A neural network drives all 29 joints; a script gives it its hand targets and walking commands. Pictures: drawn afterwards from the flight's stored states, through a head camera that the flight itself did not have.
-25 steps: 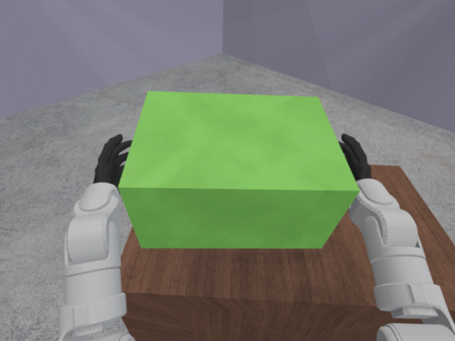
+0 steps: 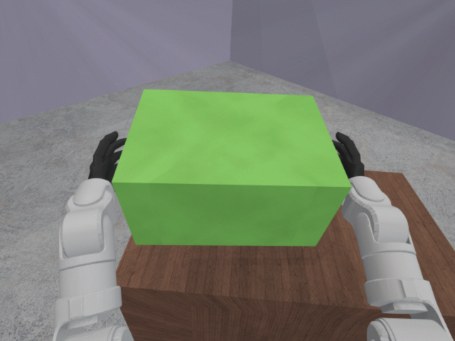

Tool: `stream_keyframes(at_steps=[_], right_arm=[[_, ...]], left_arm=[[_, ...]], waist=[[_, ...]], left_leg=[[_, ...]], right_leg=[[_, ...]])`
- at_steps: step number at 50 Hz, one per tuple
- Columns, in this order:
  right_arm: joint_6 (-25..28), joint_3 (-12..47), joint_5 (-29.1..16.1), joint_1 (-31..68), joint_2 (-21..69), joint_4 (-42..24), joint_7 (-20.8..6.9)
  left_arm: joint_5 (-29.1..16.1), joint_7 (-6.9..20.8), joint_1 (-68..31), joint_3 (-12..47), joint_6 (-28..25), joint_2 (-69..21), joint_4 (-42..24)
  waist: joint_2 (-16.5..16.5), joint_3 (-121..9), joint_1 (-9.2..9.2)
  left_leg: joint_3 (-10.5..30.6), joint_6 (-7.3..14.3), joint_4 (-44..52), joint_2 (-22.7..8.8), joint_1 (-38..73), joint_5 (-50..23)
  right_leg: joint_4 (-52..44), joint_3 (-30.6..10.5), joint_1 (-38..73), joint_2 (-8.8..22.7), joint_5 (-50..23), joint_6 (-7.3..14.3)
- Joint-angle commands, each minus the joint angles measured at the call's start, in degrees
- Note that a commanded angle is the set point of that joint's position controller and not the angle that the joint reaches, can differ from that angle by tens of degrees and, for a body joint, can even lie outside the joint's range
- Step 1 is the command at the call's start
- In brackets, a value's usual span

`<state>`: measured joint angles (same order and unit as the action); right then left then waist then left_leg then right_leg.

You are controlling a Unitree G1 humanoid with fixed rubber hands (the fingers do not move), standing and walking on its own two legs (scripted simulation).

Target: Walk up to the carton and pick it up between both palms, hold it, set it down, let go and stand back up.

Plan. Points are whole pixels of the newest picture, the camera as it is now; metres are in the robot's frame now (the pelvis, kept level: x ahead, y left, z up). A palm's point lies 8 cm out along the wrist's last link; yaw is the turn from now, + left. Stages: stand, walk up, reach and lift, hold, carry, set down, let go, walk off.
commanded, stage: hold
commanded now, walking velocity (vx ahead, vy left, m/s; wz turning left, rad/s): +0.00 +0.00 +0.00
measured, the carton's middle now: (228, 166) +0.38 +0.01 +0.17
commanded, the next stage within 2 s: none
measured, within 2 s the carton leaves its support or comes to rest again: neither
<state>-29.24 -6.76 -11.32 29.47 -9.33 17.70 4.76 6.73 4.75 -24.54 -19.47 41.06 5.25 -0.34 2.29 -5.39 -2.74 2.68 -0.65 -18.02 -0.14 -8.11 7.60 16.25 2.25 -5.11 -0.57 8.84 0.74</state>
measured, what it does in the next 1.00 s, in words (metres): stands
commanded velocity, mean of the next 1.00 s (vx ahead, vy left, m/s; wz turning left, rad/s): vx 0.00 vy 0.00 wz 0.00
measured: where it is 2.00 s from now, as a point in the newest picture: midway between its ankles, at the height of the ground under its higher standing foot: outside the picture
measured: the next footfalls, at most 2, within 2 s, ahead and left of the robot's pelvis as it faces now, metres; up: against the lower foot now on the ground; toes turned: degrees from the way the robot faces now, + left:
none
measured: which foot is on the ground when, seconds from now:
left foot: down 0.00-1.00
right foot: down 0.00-1.00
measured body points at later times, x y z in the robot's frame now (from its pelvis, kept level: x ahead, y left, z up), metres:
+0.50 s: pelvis +0.01 +0.01 +0.00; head -0.04 +0.02 +0.45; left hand +0.36 +0.21 +0.17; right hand +0.36 -0.20 +0.17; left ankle +0.03 +0.12 -0.75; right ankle +0.00 -0.11 -0.75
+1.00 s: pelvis +0.01 +0.00 +0.00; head -0.04 +0.01 +0.45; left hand +0.35 +0.21 +0.17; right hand +0.36 -0.20 +0.17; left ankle +0.03 +0.12 -0.75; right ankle +0.00 -0.11 -0.75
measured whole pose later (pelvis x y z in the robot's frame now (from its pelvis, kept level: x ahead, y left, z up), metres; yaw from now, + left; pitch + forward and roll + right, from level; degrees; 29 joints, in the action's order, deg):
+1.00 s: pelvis +0.01 +0.00 +0.00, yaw -1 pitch -2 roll +0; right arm -29.4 -5.9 -12.4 28.2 -10.5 16.3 5.2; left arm 7.0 4.4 -23.7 -19.2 41.5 4.3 -1.4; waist 1.6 -5.1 -2.6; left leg 2.3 -0.8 -18.1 -0.5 -7.9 8.3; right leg 16.2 1.4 -5.1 -1.0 9.3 0.9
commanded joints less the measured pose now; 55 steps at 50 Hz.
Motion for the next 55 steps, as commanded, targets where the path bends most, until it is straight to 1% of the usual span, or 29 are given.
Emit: stream_keyframes(at_steps=[1,2,3,5,7,9,11,12,13,14,15,17,18,19,21,22,25,28,32,36,38,39,43,44,48,50,51,52,55], right_arm=[[4.52,17.42,-4.68,48.04,23.13,-16.31,-9.53],[5.27,17.72,-4.26,50.37,24.12,-17.44,-10.16],[5.45,16.80,-4.23,50.85,24.12,-15.65,-10.90],[6.38,17.73,-4.78,53.11,25.07,-18.53,-11.46],[6.51,20.97,-6.78,51.72,26.17,-18.61,-11.10],[5.83,19.41,-6.22,48.67,23.62,-15.21,-11.00],[6.56,21.28,-7.69,48.80,24.19,-19.21,-10.64],[5.79,19.85,-7.55,48.21,22.87,-15.71,-10.64],[6.20,20.81,-7.13,48.42,23.33,-19.02,-10.56],[6.24,21.49,-7.71,48.56,23.25,-19.65,-10.66],[6.16,19.65,-7.17,48.23,21.70,-20.15,-10.73],[6.13,21.68,-6.97,47.65,23.87,-19.99,-10.68],[5.98,22.46,-7.68,44.65,24.56,-20.06,-10.33],[6.91,24.01,-8.86,47.96,24.52,-25.82,-10.05],[6.17,24.22,-9.50,47.13,24.71,-24.78,-9.64],[6.08,22.71,-8.70,46.71,22.75,-22.87,-9.72],[5.99,23.11,-9.08,44.73,23.85,-22.19,-10.44],[6.73,22.34,-8.43,44.95,22.53,-27.40,-9.90],[5.58,22.88,-9.45,43.56,21.20,-26.38,-9.63],[4.97,21.23,-8.16,42.41,20.35,-24.37,-9.89],[3.82,19.88,-6.49,40.45,19.25,-20.06,-10.08],[4.82,21.06,-7.47,42.17,21.41,-23.86,-9.76],[4.46,24.07,-8.84,42.25,23.08,-24.07,-9.09],[5.37,24.40,-9.26,45.42,23.52,-28.04,-8.78],[4.51,22.48,-8.06,44.21,22.87,-22.67,-9.02],[5.52,24.45,-9.58,45.33,25.03,-28.15,-9.04],[5.50,23.57,-9.04,45.90,24.42,-29.69,-8.69],[5.14,24.74,-8.86,44.15,25.40,-30.14,-8.25],[4.80,23.03,-8.66,44.89,23.70,-26.69,-7.96]], left_arm=[[-8.54,7.17,-47.81,27.56,-4.00,-20.03,-6.94],[-8.53,7.29,-47.64,27.79,-3.92,-22.09,-3.74],[-8.68,6.99,-49.72,28.57,-4.14,-22.22,-4.60],[-9.65,6.57,-47.97,29.18,-4.24,-23.42,-4.10],[-10.46,6.70,-48.89,29.96,-5.21,-22.71,-9.01],[-10.52,6.35,-47.81,29.23,-5.33,-21.61,-7.46],[-10.81,6.42,-44.09,30.42,-5.24,-22.85,-7.94],[-10.39,6.43,-46.15,29.40,-5.36,-21.73,-9.06],[-11.05,6.32,-44.15,29.51,-5.17,-22.37,-7.37],[-9.34,6.34,-42.71,27.45,-5.29,-21.40,-8.13],[-9.21,6.60,-41.92,27.03,-4.57,-21.55,-4.83],[-8.15,6.81,-40.90,25.73,-4.70,-20.82,-5.98],[-8.37,7.02,-40.40,25.90,-4.95,-19.31,-9.54],[-9.76,6.90,-41.14,27.63,-5.23,-20.76,-12.29],[-9.94,6.50,-43.89,28.36,-5.62,-20.57,-13.93],[-8.61,6.20,-41.13,26.61,-5.06,-20.38,-9.37],[-10.57,5.67,-44.58,29.14,-5.56,-20.78,-15.58],[-11.71,5.68,-43.25,31.27,-5.48,-22.11,-15.89],[-10.92,4.97,-42.67,31.69,-5.21,-21.25,-17.91],[-10.69,5.23,-40.65,30.93,-4.13,-20.76,-16.36],[-7.06,5.65,-38.06,27.03,-2.87,-19.68,-10.02],[-9.15,6.16,-39.16,29.14,-3.25,-20.92,-13.77],[-8.60,6.93,-39.32,27.78,-3.51,-18.94,-15.16],[-9.87,6.89,-40.07,28.28,-3.94,-19.83,-15.73],[-7.38,6.91,-40.55,25.94,-3.57,-18.28,-11.59],[-9.70,6.73,-41.69,29.41,-4.30,-20.51,-17.50],[-9.79,6.91,-40.95,28.41,-4.22,-19.08,-14.78],[-10.05,7.04,-41.73,28.40,-4.92,-18.60,-17.53],[-8.92,7.09,-41.17,27.76,-4.42,-18.73,-14.33]], waist=[[-4.47,-16.64,-1.56],[-3.77,-17.94,0.15],[-5.91,-18.97,-0.35],[-4.41,-22.16,-0.21],[-4.57,-27.90,0.41],[-6.13,-24.58,-0.82],[-4.91,-25.86,-0.84],[-5.76,-23.41,-0.64],[-3.39,-24.89,-0.73],[-3.03,-23.78,1.10],[-3.16,-21.26,0.49],[-0.75,-22.41,1.81],[-0.42,-22.89,1.23],[-0.29,-28.18,1.71],[-2.86,-25.75,0.67],[-3.36,-23.38,1.18],[-3.41,-24.53,0.93],[-4.18,-27.23,-1.52],[-7.19,-26.71,-0.94],[-6.42,-23.30,-0.58],[-4.52,-17.24,-0.36],[-3.55,-22.41,-1.03],[-2.15,-22.78,0.32],[-0.56,-26.67,0.79],[-2.85,-20.48,0.93],[-3.30,-27.21,0.81],[-1.54,-26.77,0.44],[-0.35,-27.27,-0.09],[-2.98,-22.92,-0.20]], left_leg=[[-3.18,-0.06,3.46,3.01,2.49,-1.73],[-3.54,0.25,4.16,2.46,3.04,0.17],[-3.29,-0.13,4.15,2.29,2.66,1.67],[-3.20,0.24,3.12,2.41,5.42,-1.75],[-2.75,-0.52,1.17,2.51,8.77,-11.14],[-2.52,-1.49,0.54,2.45,10.47,-14.34],[-3.00,-1.81,0.00,2.88,9.33,-15.27],[-2.68,-1.71,0.59,2.46,8.93,-14.23],[-2.49,-1.38,0.70,2.62,9.21,-15.35],[-2.74,-0.76,0.54,2.46,8.01,-14.94],[-3.19,-0.82,0.97,2.92,6.45,-12.32],[-2.80,-0.25,1.88,2.94,5.38,-12.05],[-3.48,-0.14,1.66,3.22,5.74,-13.46],[-3.13,-0.52,0.63,3.16,6.74,-16.08],[-2.90,-1.38,-0.05,3.12,7.25,-16.93],[-2.92,-1.25,0.54,2.91,7.93,-16.70],[-2.24,-1.22,0.63,2.33,8.64,-14.81],[-2.02,-1.87,-0.66,2.50,9.94,-17.88],[-1.82,-2.67,-1.07,2.43,9.69,-18.93],[-1.77,-2.36,-0.56,1.68,8.47,-18.26],[-2.59,-1.85,1.05,1.96,7.74,-14.86],[-2.68,-1.62,0.47,2.08,7.03,-14.56],[-2.84,-1.50,0.07,3.06,5.63,-16.06],[-2.85,-1.46,-0.13,3.39,6.06,-16.54],[-3.00,-0.48,1.26,3.08,4.04,-10.79],[-3.25,-1.22,-0.18,3.33,6.98,-15.73],[-2.67,-0.84,-0.09,3.45,5.39,-14.88],[-2.85,-0.80,0.37,3.94,4.60,-14.57],[-2.32,-0.91,0.51,3.40,4.86,-14.46]], right_leg=[[-2.66,-1.02,3.44,-0.70,-2.53,-1.43],[-2.66,-0.94,2.33,-0.79,-0.15,-0.94],[-2.48,-1.25,1.98,-0.49,1.59,-0.37],[-2.30,-0.49,2.73,-0.94,-1.36,-0.30],[-0.84,-0.24,5.74,-1.59,-10.75,-0.70],[-0.65,-0.28,2.98,-2.23,-11.64,-0.66],[-0.79,-0.09,5.35,-2.33,-15.16,-0.90],[-1.45,-0.36,4.08,-2.31,-12.66,-0.85],[-1.54,0.09,4.54,-2.77,-13.78,-0.89],[-0.79,-0.40,5.85,-2.53,-14.04,-1.11],[-1.71,-0.31,5.10,-2.35,-12.47,-1.25],[-1.51,-1.18,8.31,-2.11,-14.45,-1.28],[-0.83,-1.09,10.12,-1.50,-17.98,-1.69],[0.27,-0.82,12.28,-2.24,-21.84,-1.68],[0.27,-0.78,10.16,-1.98,-21.75,-1.82],[-0.84,-0.57,7.21,-2.43,-17.87,-1.60],[-1.16,-0.82,5.53,-2.49,-14.08,-0.87],[-0.80,-0.68,6.80,-2.74,-18.38,-0.88],[0.10,-0.29,6.43,-2.77,-18.08,-1.01],[-0.35,-0.62,4.51,-3.19,-15.55,-0.41],[-1.75,-0.38,3.56,-2.67,-12.72,-0.59],[-1.21,-0.93,6.98,-2.47,-15.24,-0.49],[0.79,-1.69,11.72,-1.15,-22.62,-1.30],[0.74,-1.24,12.04,-1.86,-23.28,-1.64],[-0.30,-1.59,8.66,-1.19,-17.07,-1.57],[0.91,-1.72,10.07,-1.46,-21.25,-1.48],[0.64,-1.77,11.56,-1.11,-23.85,-1.89],[1.16,-1.84,13.26,-0.74,-26.55,-2.63],[0.91,-1.34,10.72,-1.41,-22.46,-2.27]])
